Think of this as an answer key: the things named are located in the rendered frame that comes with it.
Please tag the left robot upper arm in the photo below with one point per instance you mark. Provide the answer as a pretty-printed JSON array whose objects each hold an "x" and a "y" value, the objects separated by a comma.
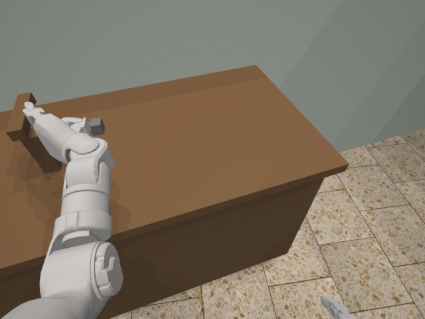
[{"x": 76, "y": 283}]

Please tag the tap lever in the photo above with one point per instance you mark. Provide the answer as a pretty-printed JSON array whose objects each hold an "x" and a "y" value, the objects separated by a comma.
[{"x": 97, "y": 126}]

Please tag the counter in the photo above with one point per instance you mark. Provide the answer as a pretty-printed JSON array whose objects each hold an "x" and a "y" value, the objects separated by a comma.
[{"x": 213, "y": 174}]

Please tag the robot left hand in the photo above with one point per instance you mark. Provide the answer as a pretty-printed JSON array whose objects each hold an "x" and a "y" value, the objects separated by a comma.
[{"x": 53, "y": 131}]

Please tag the robot right hand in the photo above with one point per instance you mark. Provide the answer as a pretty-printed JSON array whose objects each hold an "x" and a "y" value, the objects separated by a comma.
[{"x": 337, "y": 309}]

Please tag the left robot forearm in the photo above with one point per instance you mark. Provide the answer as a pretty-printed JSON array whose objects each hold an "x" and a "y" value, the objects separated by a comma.
[{"x": 85, "y": 212}]

